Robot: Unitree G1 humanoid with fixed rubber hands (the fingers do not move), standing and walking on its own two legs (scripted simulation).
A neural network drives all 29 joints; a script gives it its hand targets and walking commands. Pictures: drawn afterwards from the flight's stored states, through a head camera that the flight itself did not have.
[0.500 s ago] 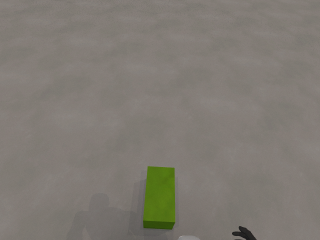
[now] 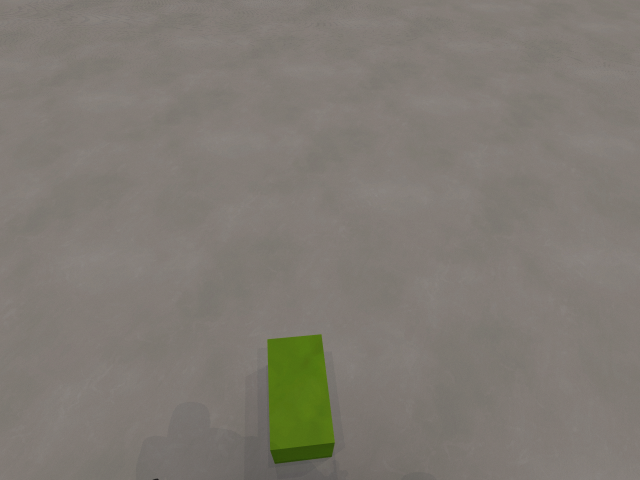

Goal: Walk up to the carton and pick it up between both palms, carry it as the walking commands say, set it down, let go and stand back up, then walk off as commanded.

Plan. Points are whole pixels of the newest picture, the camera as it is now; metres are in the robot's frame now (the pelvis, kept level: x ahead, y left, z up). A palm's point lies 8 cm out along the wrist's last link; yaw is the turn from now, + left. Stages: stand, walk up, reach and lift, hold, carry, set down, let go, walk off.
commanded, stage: walk up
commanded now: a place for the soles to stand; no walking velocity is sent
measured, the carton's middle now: (298, 397) +0.44 +0.04 -0.68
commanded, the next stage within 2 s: none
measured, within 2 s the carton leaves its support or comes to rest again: neither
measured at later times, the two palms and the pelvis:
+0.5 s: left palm out of the picture +0.03 +0.23 -0.11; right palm out of the picture +0.03 -0.30 -0.13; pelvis -0.04 -0.03 +0.00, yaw -3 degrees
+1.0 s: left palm out of the picture +0.02 +0.22 -0.13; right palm out of the picture +0.00 -0.28 -0.13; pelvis -0.03 -0.03 +0.01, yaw +0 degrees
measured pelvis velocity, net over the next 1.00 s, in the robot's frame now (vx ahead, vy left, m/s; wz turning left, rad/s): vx -0.03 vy -0.03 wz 0.00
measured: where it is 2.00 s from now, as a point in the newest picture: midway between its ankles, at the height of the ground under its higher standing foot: outside the picture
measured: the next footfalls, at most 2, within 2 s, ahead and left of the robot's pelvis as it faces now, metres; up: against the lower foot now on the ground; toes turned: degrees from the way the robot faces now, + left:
left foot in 0.58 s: +0.00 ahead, +0.06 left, +0.00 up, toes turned +3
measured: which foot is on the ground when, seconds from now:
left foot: down 0.00-0.32, up 0.34-0.56, down 0.58-1.00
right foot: down 0.00-1.00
